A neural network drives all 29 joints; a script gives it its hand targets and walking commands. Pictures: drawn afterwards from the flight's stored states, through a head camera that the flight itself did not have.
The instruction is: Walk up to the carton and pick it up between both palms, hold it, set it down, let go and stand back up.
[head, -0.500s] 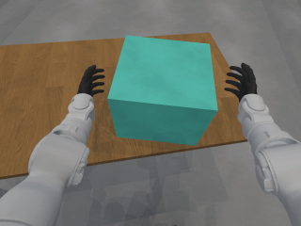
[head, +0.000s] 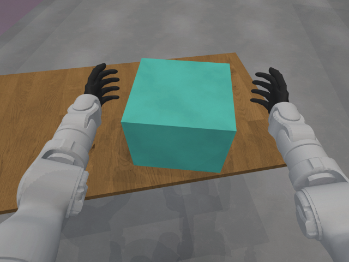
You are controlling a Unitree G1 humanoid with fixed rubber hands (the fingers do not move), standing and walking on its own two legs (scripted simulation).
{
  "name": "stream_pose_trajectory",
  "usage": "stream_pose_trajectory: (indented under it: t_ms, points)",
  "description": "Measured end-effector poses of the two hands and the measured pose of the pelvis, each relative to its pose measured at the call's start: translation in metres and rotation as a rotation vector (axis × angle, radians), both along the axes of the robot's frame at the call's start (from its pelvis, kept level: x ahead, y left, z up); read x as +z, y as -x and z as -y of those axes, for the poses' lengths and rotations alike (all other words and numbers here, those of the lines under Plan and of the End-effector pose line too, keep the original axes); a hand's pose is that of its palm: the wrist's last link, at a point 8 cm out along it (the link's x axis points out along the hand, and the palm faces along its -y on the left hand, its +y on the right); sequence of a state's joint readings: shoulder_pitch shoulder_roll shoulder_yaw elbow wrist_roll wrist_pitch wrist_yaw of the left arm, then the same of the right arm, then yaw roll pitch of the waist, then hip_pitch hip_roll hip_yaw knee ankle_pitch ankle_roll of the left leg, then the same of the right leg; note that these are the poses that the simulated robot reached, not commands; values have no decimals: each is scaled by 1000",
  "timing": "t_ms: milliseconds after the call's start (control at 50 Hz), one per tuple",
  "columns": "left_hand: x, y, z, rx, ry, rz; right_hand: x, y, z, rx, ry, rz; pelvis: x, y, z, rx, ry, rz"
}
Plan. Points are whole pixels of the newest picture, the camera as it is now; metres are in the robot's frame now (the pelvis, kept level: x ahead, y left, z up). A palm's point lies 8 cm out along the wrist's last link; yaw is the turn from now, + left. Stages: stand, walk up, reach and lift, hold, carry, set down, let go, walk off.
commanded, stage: set down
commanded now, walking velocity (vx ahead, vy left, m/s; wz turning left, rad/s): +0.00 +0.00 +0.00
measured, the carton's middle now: (180, 115) +0.51 +0.00 +0.02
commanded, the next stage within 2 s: none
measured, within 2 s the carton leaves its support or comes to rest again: neither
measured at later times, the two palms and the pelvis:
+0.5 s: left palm (88, 127) +0.41 +0.22 +0.09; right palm (278, 132) +0.40 -0.22 +0.08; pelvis +0.03 +0.01 +0.02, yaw +1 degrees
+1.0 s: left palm (78, 178) +0.31 +0.23 +0.04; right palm (265, 177) +0.30 -0.18 +0.04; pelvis +0.01 +0.01 +0.02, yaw +1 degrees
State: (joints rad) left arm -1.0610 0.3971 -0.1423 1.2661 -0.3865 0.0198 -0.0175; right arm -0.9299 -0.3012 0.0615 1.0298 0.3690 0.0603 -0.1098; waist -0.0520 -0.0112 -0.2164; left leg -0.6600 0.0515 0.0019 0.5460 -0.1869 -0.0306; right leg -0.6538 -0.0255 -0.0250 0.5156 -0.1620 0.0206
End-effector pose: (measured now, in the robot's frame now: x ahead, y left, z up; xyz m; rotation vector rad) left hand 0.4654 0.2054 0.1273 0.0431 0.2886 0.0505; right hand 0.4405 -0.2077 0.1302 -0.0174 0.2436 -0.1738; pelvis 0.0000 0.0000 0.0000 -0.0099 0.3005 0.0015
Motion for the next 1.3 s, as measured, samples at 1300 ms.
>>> stream_pose_trajectory:
  t_ms: [1300]
  points:
    - [-69,149,-18,-22,30,-15,-76,135,-12,-1,-36,-37,21,-30,-14,-1,-2,330]
